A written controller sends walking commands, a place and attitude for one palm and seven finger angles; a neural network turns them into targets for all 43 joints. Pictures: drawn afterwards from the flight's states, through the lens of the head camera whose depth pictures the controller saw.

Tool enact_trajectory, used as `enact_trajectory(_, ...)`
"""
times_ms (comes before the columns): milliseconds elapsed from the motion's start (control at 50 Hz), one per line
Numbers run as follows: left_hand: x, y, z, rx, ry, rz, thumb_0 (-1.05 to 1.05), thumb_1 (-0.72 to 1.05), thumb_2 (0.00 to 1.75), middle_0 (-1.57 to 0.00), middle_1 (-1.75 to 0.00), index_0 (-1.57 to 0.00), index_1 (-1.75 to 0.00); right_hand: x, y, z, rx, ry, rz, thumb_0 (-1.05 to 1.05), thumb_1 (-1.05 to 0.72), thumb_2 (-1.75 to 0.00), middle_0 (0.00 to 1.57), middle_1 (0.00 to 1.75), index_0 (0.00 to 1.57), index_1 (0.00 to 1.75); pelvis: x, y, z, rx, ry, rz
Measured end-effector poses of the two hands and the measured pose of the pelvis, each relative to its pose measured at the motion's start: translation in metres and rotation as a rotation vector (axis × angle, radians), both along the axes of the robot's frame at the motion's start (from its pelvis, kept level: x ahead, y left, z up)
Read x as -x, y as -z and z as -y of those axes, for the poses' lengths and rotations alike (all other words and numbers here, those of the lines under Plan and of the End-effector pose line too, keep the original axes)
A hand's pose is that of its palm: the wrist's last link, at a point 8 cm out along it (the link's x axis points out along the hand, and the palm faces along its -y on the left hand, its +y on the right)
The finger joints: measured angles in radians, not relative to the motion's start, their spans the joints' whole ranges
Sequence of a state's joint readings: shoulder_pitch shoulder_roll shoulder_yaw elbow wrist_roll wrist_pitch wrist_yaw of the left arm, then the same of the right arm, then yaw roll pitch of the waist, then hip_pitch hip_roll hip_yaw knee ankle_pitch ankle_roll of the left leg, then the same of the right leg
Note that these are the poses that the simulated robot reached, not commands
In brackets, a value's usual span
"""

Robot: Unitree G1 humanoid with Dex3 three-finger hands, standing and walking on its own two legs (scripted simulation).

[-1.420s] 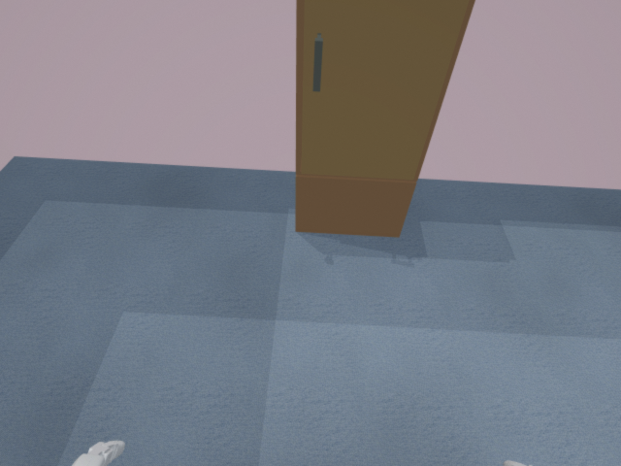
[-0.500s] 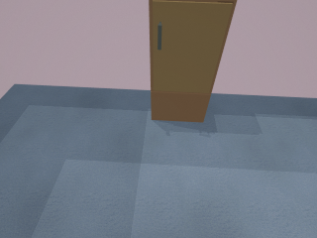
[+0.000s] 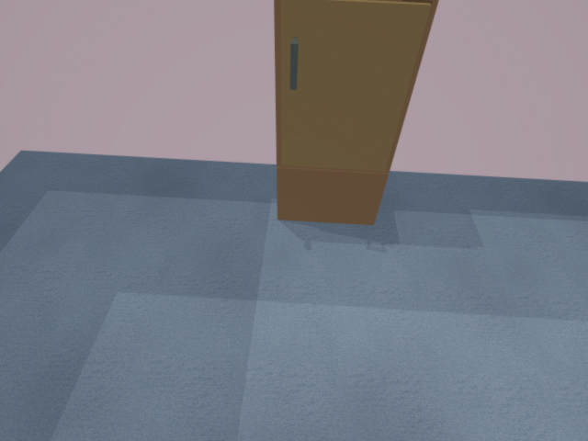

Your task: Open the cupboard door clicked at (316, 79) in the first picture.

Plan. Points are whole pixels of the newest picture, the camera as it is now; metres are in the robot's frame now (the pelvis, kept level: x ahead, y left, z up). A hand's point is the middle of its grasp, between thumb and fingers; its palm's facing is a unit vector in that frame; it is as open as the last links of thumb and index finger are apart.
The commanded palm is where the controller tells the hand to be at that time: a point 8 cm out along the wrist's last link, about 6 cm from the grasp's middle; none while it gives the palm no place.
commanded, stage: look at it before walking up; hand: left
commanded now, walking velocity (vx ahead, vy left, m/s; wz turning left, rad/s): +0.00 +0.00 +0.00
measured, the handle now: (294, 63) +1.14 +0.07 +0.00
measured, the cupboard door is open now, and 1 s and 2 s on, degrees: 0 0 0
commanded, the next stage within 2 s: walk to a spot facing it in 0.32 s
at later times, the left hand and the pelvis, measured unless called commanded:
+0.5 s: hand out of the picture +0.07 +0.25 -0.16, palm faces -0.02 -0.95 -0.32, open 7.4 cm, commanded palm none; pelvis +0.00 +0.00 +0.00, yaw -1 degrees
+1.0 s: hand out of the picture +0.13 +0.14 -0.18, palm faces -0.16 -0.97 -0.20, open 7.4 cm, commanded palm none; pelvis +0.11 -0.05 -0.01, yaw -14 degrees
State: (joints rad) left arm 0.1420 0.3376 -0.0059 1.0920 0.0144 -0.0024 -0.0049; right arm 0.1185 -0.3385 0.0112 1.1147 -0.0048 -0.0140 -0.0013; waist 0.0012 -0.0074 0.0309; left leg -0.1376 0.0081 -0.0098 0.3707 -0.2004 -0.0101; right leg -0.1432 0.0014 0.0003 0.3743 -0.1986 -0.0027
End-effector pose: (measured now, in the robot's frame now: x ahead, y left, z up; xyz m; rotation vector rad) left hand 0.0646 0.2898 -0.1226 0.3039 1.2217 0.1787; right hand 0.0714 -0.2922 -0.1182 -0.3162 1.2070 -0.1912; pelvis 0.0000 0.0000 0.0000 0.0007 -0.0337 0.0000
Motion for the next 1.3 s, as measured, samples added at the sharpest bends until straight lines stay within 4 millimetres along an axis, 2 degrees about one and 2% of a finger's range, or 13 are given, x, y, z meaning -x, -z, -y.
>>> enact_trajectory(480,-0.003,-0.001,-0.005,-0.004,-0.004,0.001,0.01,0.91,0.90,-0.20,-0.30,-0.20,-0.30,-0.009,-0.002,-0.006,-0.001,-0.005,0.011,0.00,-0.90,-0.90,0.20,0.30,0.20,0.30,-0.004,-0.001,-0.004,0.001,0.005,0.000)
enact_trajectory(580,0.006,0.012,0.007,0.036,-0.003,-0.053,0.01,0.91,0.90,-0.20,-0.30,-0.20,-0.30,0.002,0.008,-0.018,-0.029,0.034,0.000,0.00,-0.90,-0.90,0.20,0.30,0.20,0.30,-0.013,0.004,-0.005,0.004,0.046,-0.003)
enact_trajectory(680,0.012,0.026,0.026,0.086,0.015,-0.137,0.01,0.91,0.90,-0.20,-0.30,-0.20,-0.30,0.025,0.022,-0.029,-0.074,0.125,-0.028,0.00,-0.90,-0.90,0.20,0.30,0.20,0.30,-0.031,0.011,-0.002,-0.006,0.109,-0.013)
enact_trajectory(740,0.000,0.027,0.043,0.101,0.047,-0.180,0.01,0.91,0.90,-0.20,-0.30,-0.20,-0.30,0.045,0.030,-0.030,-0.101,0.198,-0.057,0.00,-0.90,-0.90,0.20,0.30,0.20,0.30,-0.043,0.013,0.006,-0.014,0.153,-0.011)
enact_trajectory(820,-0.036,0.030,0.070,0.108,0.094,-0.141,0.01,0.91,0.90,-0.20,-0.30,-0.20,-0.30,0.070,0.047,-0.023,-0.129,0.267,-0.149,0.00,-0.90,-0.90,0.20,0.30,0.20,0.30,-0.061,0.023,0.024,-0.006,0.185,-0.005)
enact_trajectory(860,-0.052,0.035,0.080,0.103,0.094,-0.092,0.01,0.91,0.90,-0.20,-0.30,-0.20,-0.30,0.073,0.054,-0.017,-0.139,0.279,-0.203,0.00,-0.90,-0.90,0.20,0.30,0.20,0.30,-0.069,0.028,0.033,-0.001,0.188,-0.002)
enact_trajectory(900,-0.060,0.033,0.088,0.106,0.078,-0.072,0.01,0.91,0.90,-0.20,-0.30,-0.20,-0.30,0.063,0.050,-0.012,-0.141,0.283,-0.214,0.01,-0.90,-0.90,0.20,0.30,0.20,0.30,-0.079,0.025,0.038,0.008,0.193,0.003)
enact_trajectory(940,-0.065,0.029,0.096,0.110,0.079,-0.084,0.01,0.91,0.90,-0.20,-0.30,-0.20,-0.30,0.042,0.042,-0.007,-0.139,0.286,-0.179,0.01,-0.90,-0.90,0.20,0.30,0.20,0.30,-0.090,0.018,0.042,0.008,0.209,0.001)
enact_trajectory(1020,-0.075,0.022,0.106,0.122,0.115,-0.153,0.00,0.91,0.90,-0.20,-0.30,-0.20,-0.30,-0.018,0.026,0.002,-0.134,0.302,-0.038,0.01,-0.90,-0.90,0.20,0.30,0.20,0.30,-0.113,0.007,0.045,0.000,0.247,-0.016)
enact_trajectory(1100,-0.096,0.020,0.109,0.135,0.137,-0.194,0.01,0.91,0.90,-0.20,-0.30,-0.20,-0.30,-0.078,0.015,0.002,-0.136,0.303,0.078,0.01,-0.90,-0.90,0.19,0.30,0.20,0.30,-0.141,0.003,0.043,0.003,0.276,-0.031)
enact_trajectory(1200,-0.137,0.028,0.099,0.142,0.132,-0.205,0.01,0.91,0.90,-0.20,-0.30,-0.20,-0.30,-0.152,0.010,-0.007,-0.132,0.274,0.148,0.00,-0.90,-0.90,0.19,0.30,0.20,0.30,-0.186,0.007,0.034,0.018,0.302,-0.041)
enact_trajectory(1260,-0.169,0.041,0.086,0.146,0.129,-0.215,0.01,0.91,0.90,-0.20,-0.30,-0.20,-0.30,-0.193,0.012,-0.016,-0.111,0.264,0.185,0.00,-0.90,-0.90,0.19,0.30,0.20,0.30,-0.219,0.016,0.024,0.026,0.326,-0.041)
enact_trajectory(1300,-0.195,0.051,0.077,0.145,0.144,-0.229,0.01,0.91,0.90,-0.20,-0.30,-0.20,-0.30,-0.211,0.014,-0.021,-0.087,0.278,0.217,0.00,-0.90,-0.90,0.20,0.30,0.20,0.30,-0.237,0.024,0.018,0.025,0.355,-0.037)
